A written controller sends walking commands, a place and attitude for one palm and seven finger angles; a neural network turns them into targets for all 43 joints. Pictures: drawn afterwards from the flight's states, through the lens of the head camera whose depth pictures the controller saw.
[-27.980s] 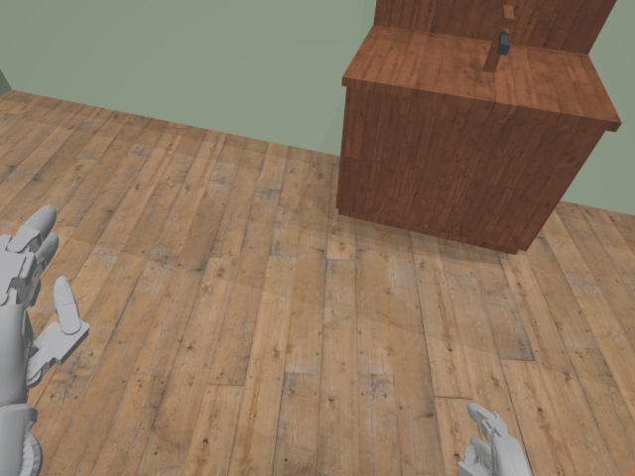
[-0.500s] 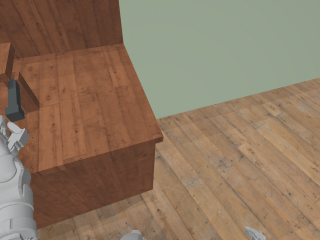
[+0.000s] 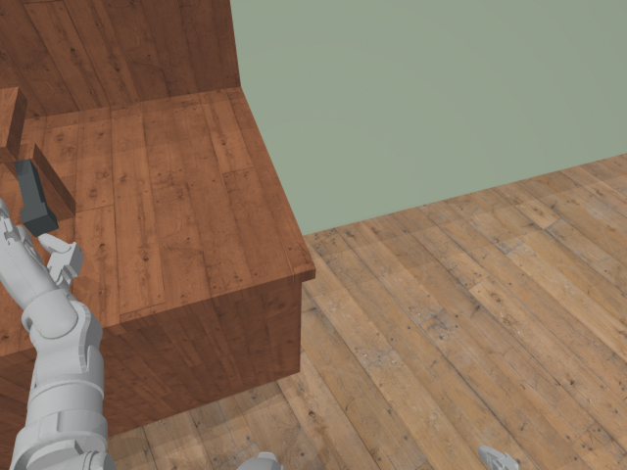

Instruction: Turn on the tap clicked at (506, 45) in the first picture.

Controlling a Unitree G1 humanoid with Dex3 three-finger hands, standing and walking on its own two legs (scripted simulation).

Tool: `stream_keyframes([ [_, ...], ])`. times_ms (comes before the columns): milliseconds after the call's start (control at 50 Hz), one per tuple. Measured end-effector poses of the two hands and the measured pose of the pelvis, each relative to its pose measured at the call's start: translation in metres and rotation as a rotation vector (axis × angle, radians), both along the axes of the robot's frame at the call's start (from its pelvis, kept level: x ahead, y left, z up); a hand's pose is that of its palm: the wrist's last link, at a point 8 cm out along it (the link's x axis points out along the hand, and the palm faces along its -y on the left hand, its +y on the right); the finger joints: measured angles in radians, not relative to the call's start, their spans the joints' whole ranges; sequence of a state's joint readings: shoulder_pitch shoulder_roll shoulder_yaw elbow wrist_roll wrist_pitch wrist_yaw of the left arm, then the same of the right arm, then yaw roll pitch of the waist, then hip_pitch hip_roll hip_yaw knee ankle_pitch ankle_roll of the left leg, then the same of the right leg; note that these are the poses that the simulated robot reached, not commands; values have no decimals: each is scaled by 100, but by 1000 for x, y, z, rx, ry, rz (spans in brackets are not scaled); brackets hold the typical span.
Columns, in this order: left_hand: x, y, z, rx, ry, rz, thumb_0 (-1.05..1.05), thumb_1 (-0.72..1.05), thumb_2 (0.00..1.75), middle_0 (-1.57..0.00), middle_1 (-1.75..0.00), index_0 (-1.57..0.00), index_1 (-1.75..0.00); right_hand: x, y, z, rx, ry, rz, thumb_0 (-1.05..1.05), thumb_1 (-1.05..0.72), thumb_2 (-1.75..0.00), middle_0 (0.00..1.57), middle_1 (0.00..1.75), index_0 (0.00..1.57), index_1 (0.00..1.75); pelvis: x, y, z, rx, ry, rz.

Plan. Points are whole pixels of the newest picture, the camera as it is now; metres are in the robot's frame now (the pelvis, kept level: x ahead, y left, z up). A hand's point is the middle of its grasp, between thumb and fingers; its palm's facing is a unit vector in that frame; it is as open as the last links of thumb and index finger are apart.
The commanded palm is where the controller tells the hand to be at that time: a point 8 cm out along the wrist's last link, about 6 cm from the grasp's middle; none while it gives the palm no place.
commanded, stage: push the lever round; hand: left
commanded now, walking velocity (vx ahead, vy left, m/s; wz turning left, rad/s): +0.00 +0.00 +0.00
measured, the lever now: (39, 219) +0.39 +0.37 +0.09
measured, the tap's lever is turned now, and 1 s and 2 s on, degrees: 13 35 86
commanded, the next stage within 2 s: lift the hand up off the lever in 1.80 s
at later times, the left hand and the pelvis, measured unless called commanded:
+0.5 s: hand (101, 230) +0.39 +0.30 +0.07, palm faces +0.81 -0.59 -0.07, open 7.9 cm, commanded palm +0.35 +0.31 +0.08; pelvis +0.00 -0.01 +0.00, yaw +0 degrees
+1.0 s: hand (123, 212) +0.43 +0.28 +0.07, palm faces +0.85 -0.52 -0.06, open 8.0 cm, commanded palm +0.38 +0.28 +0.08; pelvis +0.01 +0.00 +0.00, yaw +0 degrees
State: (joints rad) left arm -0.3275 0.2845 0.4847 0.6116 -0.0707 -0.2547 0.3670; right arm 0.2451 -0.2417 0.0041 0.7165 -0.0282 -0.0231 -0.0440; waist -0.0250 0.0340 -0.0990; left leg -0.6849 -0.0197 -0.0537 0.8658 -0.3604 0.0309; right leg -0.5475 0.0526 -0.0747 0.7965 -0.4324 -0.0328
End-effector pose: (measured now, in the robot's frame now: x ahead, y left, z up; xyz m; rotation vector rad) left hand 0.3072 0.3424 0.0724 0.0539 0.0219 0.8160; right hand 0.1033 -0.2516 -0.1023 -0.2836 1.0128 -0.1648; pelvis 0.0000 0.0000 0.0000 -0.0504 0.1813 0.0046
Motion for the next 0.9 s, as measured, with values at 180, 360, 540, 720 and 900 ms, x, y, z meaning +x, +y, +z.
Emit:
stream_keyframes([
  [180, 11, -14, 0, -3, 14, 43, 3, 93, 94, -16, -15, -15, -15, -6, -5, -2, 10, 14, -22, 1, -90, -90, 20, 30, 20, 30, 1, -5, 0, 4, 5, -4],
  [360, 23, -19, -1, -4, 19, 99, 4, 91, 92, -16, -15, -15, -15, -17, -11, -5, 6, 52, -36, 1, -90, -90, 20, 30, 20, 30, 2, -9, -1, 4, 17, -3],
  [540, 33, -27, -1, -12, 21, 133, 3, 90, 91, -16, -15, -14, -15, -25, -14, -7, 7, 91, -51, 1, -90, -90, 20, 30, 20, 30, 5, -9, -1, 4, 24, -2],
  [720, 45, -34, -1, -19, 27, 169, 3, 89, 90, -16, -15, -14, -15, -28, -10, -8, 17, 111, -58, 1, -90, -90, 20, 30, 20, 30, 8, -6, -2, 1, 33, -3],
  [900, 53, -42, 0, -30, 31, 200, 4, 90, 90, -16, -15, -13, -15, -29, -3, -11, 37, 132, -47, 1, -90, -90, 20, 30, 20, 30, 9, -2, -2, -1, 34, 3],
])
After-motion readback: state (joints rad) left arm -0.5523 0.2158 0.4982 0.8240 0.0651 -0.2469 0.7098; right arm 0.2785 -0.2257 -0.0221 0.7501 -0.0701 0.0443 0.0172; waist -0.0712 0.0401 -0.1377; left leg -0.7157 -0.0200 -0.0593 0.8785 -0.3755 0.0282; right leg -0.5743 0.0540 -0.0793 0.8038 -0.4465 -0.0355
